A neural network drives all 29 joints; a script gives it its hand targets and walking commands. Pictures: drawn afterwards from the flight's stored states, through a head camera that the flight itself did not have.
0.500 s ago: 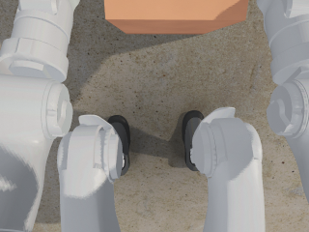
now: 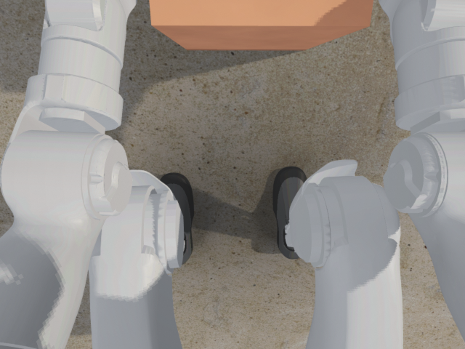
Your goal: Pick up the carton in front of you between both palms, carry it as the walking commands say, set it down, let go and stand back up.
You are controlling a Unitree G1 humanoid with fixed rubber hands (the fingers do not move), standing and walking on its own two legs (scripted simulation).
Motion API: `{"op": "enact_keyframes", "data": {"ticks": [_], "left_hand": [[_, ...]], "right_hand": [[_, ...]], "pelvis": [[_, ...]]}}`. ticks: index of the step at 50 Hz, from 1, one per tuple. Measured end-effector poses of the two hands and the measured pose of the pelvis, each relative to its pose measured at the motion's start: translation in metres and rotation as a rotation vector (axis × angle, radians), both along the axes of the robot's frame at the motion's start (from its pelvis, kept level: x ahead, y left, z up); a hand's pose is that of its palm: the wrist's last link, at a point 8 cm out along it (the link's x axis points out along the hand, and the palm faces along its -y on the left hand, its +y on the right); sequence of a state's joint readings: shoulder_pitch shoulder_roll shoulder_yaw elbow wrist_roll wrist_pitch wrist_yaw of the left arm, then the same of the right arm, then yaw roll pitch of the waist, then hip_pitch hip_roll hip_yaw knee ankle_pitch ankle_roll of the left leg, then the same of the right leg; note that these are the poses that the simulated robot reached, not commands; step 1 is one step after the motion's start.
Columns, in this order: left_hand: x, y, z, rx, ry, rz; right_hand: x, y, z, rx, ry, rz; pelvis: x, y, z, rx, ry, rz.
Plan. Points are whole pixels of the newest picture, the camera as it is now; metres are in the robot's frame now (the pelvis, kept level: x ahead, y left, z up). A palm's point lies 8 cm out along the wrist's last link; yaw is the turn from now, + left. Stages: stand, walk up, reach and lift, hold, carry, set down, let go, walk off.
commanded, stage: reach and lift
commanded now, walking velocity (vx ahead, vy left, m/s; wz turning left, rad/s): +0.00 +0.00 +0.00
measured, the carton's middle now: out of the picture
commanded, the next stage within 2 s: none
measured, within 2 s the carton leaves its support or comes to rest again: leaves its support in 0.04 s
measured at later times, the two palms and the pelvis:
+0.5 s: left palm out of the picture +0.52 +0.12 +0.05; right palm out of the picture +0.49 -0.18 +0.05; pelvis -0.02 +0.01 +0.11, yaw -2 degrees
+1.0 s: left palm out of the picture +0.48 +0.13 +0.19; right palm out of the picture +0.46 -0.17 +0.19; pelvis +0.02 +0.01 +0.23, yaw -2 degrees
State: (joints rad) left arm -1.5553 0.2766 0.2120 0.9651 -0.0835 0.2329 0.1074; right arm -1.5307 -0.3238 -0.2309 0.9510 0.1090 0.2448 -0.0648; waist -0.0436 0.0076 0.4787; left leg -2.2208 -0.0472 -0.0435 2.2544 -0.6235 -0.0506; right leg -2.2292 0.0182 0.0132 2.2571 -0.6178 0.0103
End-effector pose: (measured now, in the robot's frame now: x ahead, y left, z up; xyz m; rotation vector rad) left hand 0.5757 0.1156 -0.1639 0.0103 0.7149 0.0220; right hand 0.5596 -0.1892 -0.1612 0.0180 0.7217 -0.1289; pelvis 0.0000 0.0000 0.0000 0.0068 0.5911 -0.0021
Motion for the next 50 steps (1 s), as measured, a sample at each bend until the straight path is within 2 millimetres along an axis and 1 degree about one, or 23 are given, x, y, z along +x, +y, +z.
{"op": "enact_keyframes", "data": {"ticks": [3,5,8,11,15,19,23,27,31,34,38,50], "left_hand": [[-0.002,-0.001,0.012,0.048,0.002,0.03],[-0.003,0.0,0.03,0.051,-0.022,0.028],[-0.008,0.0,0.064,0.039,-0.064,0.03],[-0.017,-0.004,0.1,0.019,-0.055,0.029],[-0.032,-0.008,0.146,0.01,-0.027,0.023],[-0.047,-0.006,0.183,0.017,-0.013,0.026],[-0.057,0.001,0.207,0.021,-0.014,0.039],[-0.063,0.007,0.221,0.017,-0.02,0.049],[-0.065,0.008,0.236,0.013,-0.031,0.051],[-0.068,0.008,0.25,0.012,-0.038,0.049],[-0.073,0.007,0.274,0.011,-0.037,0.051],[-0.101,0.014,0.359,0.009,-0.023,0.07]], "right_hand": [[-0.004,0.006,0.01,-0.027,0.005,-0.032],[-0.006,0.007,0.026,-0.028,-0.019,-0.028],[-0.013,0.007,0.058,-0.011,-0.062,-0.049],[-0.027,0.004,0.094,0.001,-0.056,-0.074],[-0.046,0.0,0.142,-0.004,-0.028,-0.086],[-0.059,0.002,0.179,-0.007,-0.013,-0.074],[-0.064,0.008,0.203,-0.011,-0.013,-0.055],[-0.066,0.013,0.219,-0.014,-0.019,-0.048],[-0.069,0.015,0.234,-0.012,-0.031,-0.05],[-0.072,0.014,0.248,-0.008,-0.038,-0.055],[-0.078,0.014,0.271,0.002,-0.038,-0.062],[-0.102,0.021,0.354,0.011,-0.024,-0.056]], "pelvis": [[0.001,0.001,0.005,0.002,0.007,-0.004],[-0.001,0.002,0.013,0.003,-0.018,-0.009],[-0.005,0.005,0.027,0.003,-0.031,-0.019],[-0.006,0.008,0.038,0.001,0.035,-0.021],[-0.007,0.012,0.06,-0.002,0.093,-0.027],[-0.013,0.013,0.083,-0.001,0.119,-0.032],[-0.018,0.014,0.101,0.001,0.133,-0.032],[-0.02,0.014,0.116,0.0,0.143,-0.025],[-0.018,0.013,0.129,-0.003,0.151,-0.019],[-0.013,0.013,0.14,-0.003,0.154,-0.018],[-0.005,0.013,0.159,-0.002,0.146,-0.021],[0.023,0.011,0.229,-0.001,0.059,-0.027]]}}
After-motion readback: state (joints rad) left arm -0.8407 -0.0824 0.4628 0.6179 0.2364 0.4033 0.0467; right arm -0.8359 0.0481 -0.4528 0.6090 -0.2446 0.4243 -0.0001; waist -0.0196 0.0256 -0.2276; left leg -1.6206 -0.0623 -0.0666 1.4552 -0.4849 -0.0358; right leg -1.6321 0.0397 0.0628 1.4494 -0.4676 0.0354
